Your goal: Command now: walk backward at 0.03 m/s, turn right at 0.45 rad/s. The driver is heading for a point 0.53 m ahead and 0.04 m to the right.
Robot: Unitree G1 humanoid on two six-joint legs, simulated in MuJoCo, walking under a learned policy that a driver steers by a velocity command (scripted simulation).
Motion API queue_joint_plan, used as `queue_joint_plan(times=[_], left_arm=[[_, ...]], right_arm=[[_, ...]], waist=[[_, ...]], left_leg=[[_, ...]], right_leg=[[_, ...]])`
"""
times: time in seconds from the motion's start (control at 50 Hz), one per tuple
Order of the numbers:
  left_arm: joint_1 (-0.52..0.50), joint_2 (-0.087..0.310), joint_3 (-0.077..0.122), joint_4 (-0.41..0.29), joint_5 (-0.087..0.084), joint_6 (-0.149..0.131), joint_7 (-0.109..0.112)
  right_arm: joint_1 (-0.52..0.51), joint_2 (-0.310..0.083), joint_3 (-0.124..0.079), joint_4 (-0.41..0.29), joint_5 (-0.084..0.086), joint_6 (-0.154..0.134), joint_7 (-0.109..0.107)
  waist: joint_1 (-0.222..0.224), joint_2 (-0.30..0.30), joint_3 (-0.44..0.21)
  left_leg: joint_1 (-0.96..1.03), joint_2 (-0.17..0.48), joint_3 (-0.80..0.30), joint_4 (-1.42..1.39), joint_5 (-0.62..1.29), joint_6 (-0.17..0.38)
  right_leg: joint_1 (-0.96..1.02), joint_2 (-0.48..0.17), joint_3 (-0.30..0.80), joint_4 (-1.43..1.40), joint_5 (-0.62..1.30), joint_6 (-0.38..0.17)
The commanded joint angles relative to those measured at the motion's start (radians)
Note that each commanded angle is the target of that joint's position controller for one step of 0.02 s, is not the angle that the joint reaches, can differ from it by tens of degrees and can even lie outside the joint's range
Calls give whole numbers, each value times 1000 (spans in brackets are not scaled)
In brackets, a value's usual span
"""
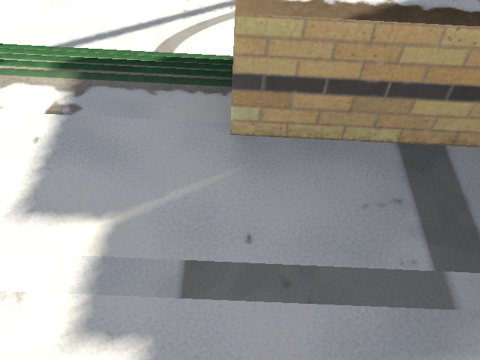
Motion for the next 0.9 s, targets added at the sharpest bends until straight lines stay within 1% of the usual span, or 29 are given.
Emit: queue_joint_plan(times=[0.02,0.08,0.1,0.12,0.14,0.16,0.18,0.2,0.22,0.24,0.26,0.28,0.3,0.34,0.38,0.42,0.46,0.52,0.58,0.68,0.72,0.74,0.76,0.78,0.8,0.82,0.84,0.88,0.9], left_arm=[[-30,48,0,-85,-10,-11,-8],[9,48,-3,-95,-20,-17,-18],[39,45,-4,-92,-22,-21,-24],[87,37,-6,-79,-21,-26,-27],[112,47,-5,-71,-10,-34,-27],[102,109,6,-88,7,-46,-19],[99,259,35,-119,8,-54,-16],[102,229,35,-107,26,-56,-1],[21,182,23,-123,12,-59,11],[-57,162,17,-147,6,-57,15],[-77,148,13,-162,-1,-61,16],[-70,126,7,-167,-7,-65,13],[-44,118,6,-166,-11,-68,8],[7,124,10,-157,-15,-73,6],[58,107,4,-141,-5,-77,10],[91,88,-8,-118,6,-84,12],[106,102,-9,-99,13,-97,14],[115,134,-5,-80,17,-120,15],[110,138,-4,-71,21,-142,14],[83,147,0,-60,21,-168,8],[34,150,-1,-64,10,-170,2],[36,135,-8,-64,9,-173,0],[10,93,-26,-92,15,-175,-1],[-10,29,-44,-153,22,-184,-11],[-32,97,-31,-137,40,-180,-11],[-44,108,-28,-136,31,-187,-24],[-54,106,-30,-134,24,-193,-30],[-40,97,-34,-124,40,-175,-36],[-40,92,-36,-128,46,-163,-40]], right_arm=[[63,-181,-49,-15,-9,-2,6],[36,-207,-61,-17,-15,-2,20],[23,-213,-64,-17,-13,1,23],[2,-217,-68,-20,-8,5,25],[10,-212,-73,-13,-6,9,30],[48,-164,-67,-14,-6,12,43],[-53,-113,-50,-96,-3,15,28],[-123,-122,-45,-112,-7,16,22],[-84,-136,-51,-92,9,15,30],[-39,-151,-56,-65,15,8,40],[-10,-166,-62,-49,0,3,47],[15,-171,-64,-38,-12,2,55],[23,-162,-63,-38,-13,2,59],[10,-146,-58,-52,-5,4,56],[22,-145,-52,-45,-12,5,61],[-8,-149,-49,-48,-20,1,73],[-31,-144,-44,-50,-19,-11,84],[-40,-142,-38,-51,-15,-29,93],[-51,-144,-35,-59,-10,-40,103],[-51,-136,-30,-87,-5,-53,113],[58,-129,-33,-61,-5,-60,112],[184,-161,-49,-18,-9,-68,105],[346,-247,-76,15,-25,-77,92],[398,-341,-91,11,-15,-85,89],[343,-273,-75,17,4,-79,94],[267,-237,-67,-9,6,-76,95],[226,-212,-61,-21,3,-78,95],[200,-191,-51,-28,10,-86,87],[215,-195,-50,-22,16,-92,85]], waist=[[-58,190,-49],[-40,199,-69],[-20,195,-75],[12,175,-73],[27,107,-46],[16,-117,-5],[34,-284,71],[49,-178,94],[-10,-88,93],[-44,-67,84],[-48,-93,57],[-45,-86,15],[-38,-67,-16],[-18,-55,-30],[7,-80,-56],[36,-116,-15],[51,-105,20],[59,-74,36],[56,-64,64],[27,-53,90],[-49,-34,53],[-101,21,-14],[-168,180,-107],[-142,366,-123],[-111,187,-51],[-74,110,5],[-53,61,22],[-23,76,12],[-18,87,-3]], left_leg=[[177,263,-231,-142,26,162],[108,281,-205,-135,33,145],[76,281,-187,-122,33,127],[24,267,-146,-84,25,92],[-62,242,-85,5,-24,31],[-241,143,24,235,-210,-50],[-421,-34,2,366,-417,-101],[-373,0,-123,528,-377,-90],[-348,13,-150,570,-267,-81],[-341,7,-155,576,-186,-73],[-356,-3,-148,603,-147,-68],[-352,-8,-146,627,-135,-72],[-352,-13,-145,642,-134,-78],[-385,-11,-151,626,-139,-90],[-400,2,-134,551,-136,-97],[-415,10,-120,468,-133,-97],[-400,15,-112,391,-127,-92],[-373,15,-113,324,-137,-62],[-351,10,-125,279,-149,-27],[-233,5,-88,181,-142,24],[8,-50,-35,65,-85,48],[201,-83,-55,28,-94,67],[373,94,-326,-91,-276,123],[494,333,-861,-256,-410,235],[427,327,-851,-255,-401,253],[348,289,-723,-227,-287,241],[285,237,-623,-230,-134,214],[232,160,-495,-246,86,180],[224,145,-467,-242,196,184]], right_leg=[[-80,-12,-46,-159,-76,-21],[34,-16,-77,-288,-53,-68],[83,-18,-85,-363,-6,-89],[155,-12,-102,-486,96,-109],[220,-19,-53,-631,200,-129],[260,-188,234,-793,124,-167],[130,-429,564,-819,335,-283],[51,-412,528,-821,349,-333],[40,-328,401,-798,307,-303],[62,-256,333,-782,301,-262],[117,-223,304,-758,397,-249],[165,-205,283,-733,503,-253],[202,-204,280,-714,566,-258],[266,-209,298,-690,624,-269],[329,-207,318,-749,338,-282],[343,-217,359,-826,71,-290],[345,-233,355,-855,56,-292],[348,-263,335,-868,60,-300],[325,-286,306,-884,32,-301],[263,-305,212,-862,129,-277],[150,-265,106,-731,346,-237],[70,-216,35,-550,512,-208],[-65,-128,-82,-216,481,-155],[-386,38,-101,51,-17,-106],[-458,-25,26,158,-9,-121],[-455,-74,37,165,99,-125],[-418,-101,34,126,167,-117],[-353,-122,16,60,221,-80],[-341,-113,0,57,232,-61]])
